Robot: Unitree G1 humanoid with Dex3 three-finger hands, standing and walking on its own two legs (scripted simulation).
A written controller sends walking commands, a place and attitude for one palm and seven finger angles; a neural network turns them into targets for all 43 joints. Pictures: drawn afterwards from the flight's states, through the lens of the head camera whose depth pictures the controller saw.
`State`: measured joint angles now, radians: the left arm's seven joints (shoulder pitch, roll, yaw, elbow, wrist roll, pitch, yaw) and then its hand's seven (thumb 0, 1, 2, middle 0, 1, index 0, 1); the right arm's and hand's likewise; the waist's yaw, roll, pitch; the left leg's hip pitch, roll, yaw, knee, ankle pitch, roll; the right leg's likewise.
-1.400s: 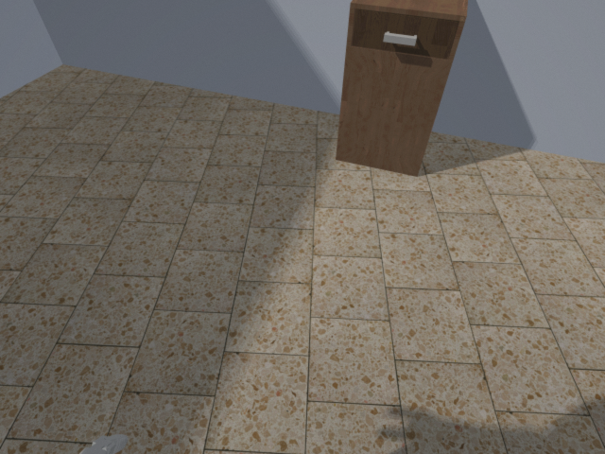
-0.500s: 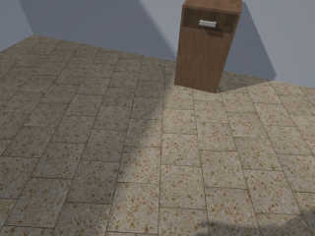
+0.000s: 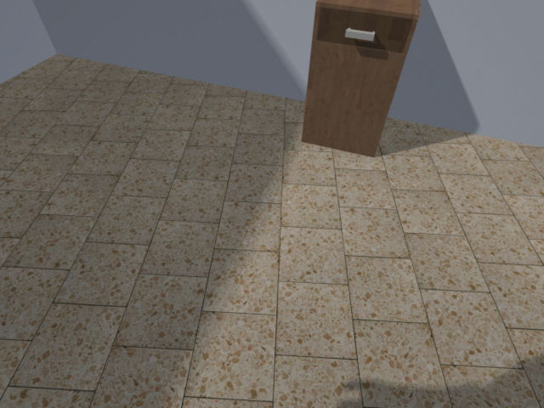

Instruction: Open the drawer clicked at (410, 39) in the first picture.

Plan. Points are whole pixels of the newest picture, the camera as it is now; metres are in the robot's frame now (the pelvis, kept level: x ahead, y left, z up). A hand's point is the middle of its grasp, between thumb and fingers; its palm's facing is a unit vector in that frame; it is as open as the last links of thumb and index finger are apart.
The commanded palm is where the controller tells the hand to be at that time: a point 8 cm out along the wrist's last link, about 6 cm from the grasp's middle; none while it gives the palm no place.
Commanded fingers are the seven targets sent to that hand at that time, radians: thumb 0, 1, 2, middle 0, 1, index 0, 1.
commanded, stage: look at it before walking up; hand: left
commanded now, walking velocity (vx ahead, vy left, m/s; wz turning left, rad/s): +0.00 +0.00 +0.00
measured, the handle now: (360, 33) +1.65 -0.31 -0.09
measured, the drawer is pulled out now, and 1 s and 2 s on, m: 0.00 0.00 0.00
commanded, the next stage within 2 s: walk to a spot facing it in 0.04 s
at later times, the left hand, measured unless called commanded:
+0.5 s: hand out of the picture +0.08 +0.18 -0.18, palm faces -0.13 -0.97 -0.22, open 7.4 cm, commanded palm none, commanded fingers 0.00 0.90 0.90 -0.20 -0.30 -0.20 -0.30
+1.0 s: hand (198, 370) +0.23 +0.16 -0.21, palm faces -0.17 -0.98 -0.13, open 7.3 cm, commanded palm none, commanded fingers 0.00 0.90 0.90 -0.20 -0.30 -0.20 -0.30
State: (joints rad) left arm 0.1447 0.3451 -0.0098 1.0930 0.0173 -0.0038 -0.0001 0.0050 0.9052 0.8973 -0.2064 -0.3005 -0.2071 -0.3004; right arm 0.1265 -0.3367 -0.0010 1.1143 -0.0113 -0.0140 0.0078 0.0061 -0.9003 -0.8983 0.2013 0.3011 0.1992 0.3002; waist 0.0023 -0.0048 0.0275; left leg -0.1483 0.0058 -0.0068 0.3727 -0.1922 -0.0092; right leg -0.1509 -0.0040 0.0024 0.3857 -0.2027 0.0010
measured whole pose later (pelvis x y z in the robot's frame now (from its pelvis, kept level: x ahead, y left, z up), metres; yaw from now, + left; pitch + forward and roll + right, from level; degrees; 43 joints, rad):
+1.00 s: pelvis +0.28 -0.02 -0.03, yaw -16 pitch +0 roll -1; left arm 0.45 0.15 0.04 1.14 0.02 -0.05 0.02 0.00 0.91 0.90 -0.21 -0.30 -0.21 -0.30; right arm 0.09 -0.13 -0.04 0.98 -0.03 -0.08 0.02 0.00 -0.90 -0.90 0.20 0.30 0.20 0.30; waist 0.04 -0.05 0.06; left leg -0.46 0.06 0.14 0.69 -0.22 0.05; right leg -0.05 0.01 0.04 0.73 -0.52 -0.02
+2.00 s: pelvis +0.68 -0.16 -0.01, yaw -30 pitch +0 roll -2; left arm 0.37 0.16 0.05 1.11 0.03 -0.07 0.00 0.00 0.92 0.90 -0.20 -0.30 -0.20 -0.30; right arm 0.19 -0.20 -0.07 1.02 -0.03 -0.04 0.02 0.02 -0.93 -0.90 0.19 0.30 0.19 0.30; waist 0.04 0.00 0.02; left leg -0.47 0.15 0.10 0.67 -0.20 -0.03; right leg -0.06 0.03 -0.12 0.41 -0.35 -0.03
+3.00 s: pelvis +0.85 -0.24 -0.01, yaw -26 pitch +1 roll -2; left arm 0.20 0.24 0.08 1.00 0.03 0.06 0.02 0.00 0.91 0.90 -0.20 -0.30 -0.20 -0.30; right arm 0.22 -0.17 -0.05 0.97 -0.03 0.01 -0.01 0.00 -0.91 -0.90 0.20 0.30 0.19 0.30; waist 0.00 -0.04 0.05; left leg -0.29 0.03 0.11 0.56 -0.28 0.06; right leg -0.48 -0.09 -0.09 1.08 -0.41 0.06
